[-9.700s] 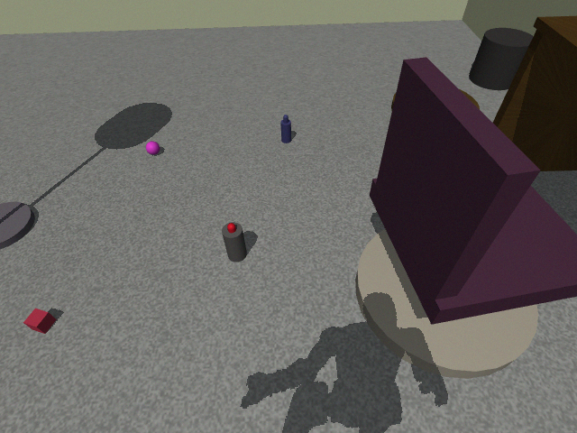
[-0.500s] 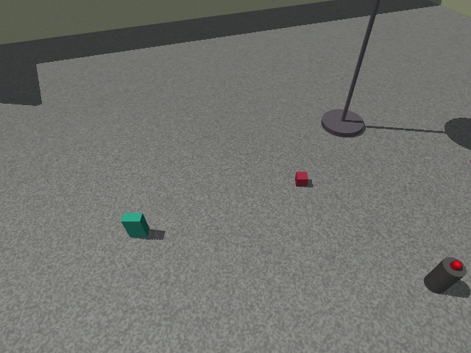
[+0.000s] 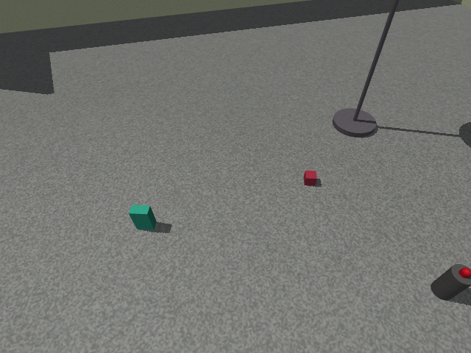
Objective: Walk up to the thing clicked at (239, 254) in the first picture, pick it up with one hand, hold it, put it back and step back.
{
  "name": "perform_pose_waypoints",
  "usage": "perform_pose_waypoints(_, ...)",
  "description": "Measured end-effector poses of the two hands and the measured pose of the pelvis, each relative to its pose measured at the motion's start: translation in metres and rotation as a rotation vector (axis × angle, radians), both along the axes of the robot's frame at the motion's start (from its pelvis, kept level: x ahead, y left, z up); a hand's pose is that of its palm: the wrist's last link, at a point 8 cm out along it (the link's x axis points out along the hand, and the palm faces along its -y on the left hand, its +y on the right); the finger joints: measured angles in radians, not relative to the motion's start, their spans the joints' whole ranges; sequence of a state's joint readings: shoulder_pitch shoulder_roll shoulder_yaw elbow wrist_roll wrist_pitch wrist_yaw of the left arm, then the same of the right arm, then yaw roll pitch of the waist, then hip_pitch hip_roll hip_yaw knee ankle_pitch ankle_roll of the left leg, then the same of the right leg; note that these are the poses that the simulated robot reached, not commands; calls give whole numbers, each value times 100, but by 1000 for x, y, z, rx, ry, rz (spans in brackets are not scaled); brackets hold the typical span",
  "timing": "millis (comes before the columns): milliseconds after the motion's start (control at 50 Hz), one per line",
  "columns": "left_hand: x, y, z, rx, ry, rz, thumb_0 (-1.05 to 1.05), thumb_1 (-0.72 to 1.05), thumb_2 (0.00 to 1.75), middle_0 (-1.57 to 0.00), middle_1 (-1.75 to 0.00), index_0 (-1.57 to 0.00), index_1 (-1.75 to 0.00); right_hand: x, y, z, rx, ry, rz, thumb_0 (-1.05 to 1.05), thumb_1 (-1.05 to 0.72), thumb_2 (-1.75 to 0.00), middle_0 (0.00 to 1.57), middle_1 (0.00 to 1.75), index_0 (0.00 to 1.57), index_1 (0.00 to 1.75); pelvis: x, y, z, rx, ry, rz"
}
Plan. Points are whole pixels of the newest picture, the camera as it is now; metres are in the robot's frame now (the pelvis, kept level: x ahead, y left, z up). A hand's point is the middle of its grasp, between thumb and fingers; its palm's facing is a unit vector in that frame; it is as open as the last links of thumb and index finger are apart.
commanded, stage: stand
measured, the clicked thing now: (454, 281) +0.52 -0.84 -0.68
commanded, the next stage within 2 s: walk up in 1.92 s
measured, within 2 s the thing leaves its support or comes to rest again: neither
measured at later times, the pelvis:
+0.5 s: pelvis +0.02 +0.01 +0.00, yaw +0 degrees
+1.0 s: pelvis +0.02 +0.01 +0.00, yaw +1 degrees
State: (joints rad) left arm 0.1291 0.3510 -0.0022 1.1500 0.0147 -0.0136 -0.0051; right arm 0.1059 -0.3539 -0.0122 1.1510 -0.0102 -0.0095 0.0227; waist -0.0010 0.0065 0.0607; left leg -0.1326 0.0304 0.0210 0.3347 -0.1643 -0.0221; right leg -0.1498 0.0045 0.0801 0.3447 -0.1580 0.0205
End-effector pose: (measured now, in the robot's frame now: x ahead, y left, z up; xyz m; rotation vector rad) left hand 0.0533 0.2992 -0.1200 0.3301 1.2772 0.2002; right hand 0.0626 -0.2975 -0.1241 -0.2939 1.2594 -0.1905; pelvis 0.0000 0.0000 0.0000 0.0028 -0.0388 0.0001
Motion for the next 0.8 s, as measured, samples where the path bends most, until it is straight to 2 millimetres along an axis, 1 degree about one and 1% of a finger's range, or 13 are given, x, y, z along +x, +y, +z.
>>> perform_pose_waypoints(240, 19, 2, 1, -5, -31, -9, 0, 90, 90, -21, -30, -21, -30, 18, 6, 3, -3, -23, 14, 1, -91, -90, 20, 30, 20, 30, 8, 4, 0, 0, 5, 5)
perform_pose_waypoints(420, 32, 5, 2, -5, -45, -11, 0, 90, 90, -21, -30, -21, -30, 27, 8, 4, -8, -31, 14, 1, -91, -90, 20, 30, 20, 30, 15, 7, 1, -1, 7, 6)
perform_pose_waypoints(800, 37, 8, 2, 0, -46, -3, 0, 90, 90, -21, -30, -21, -30, 38, 11, 4, -8, -37, 17, 1, -91, -90, 20, 30, 20, 30, 22, 9, 1, -2, 5, 12)
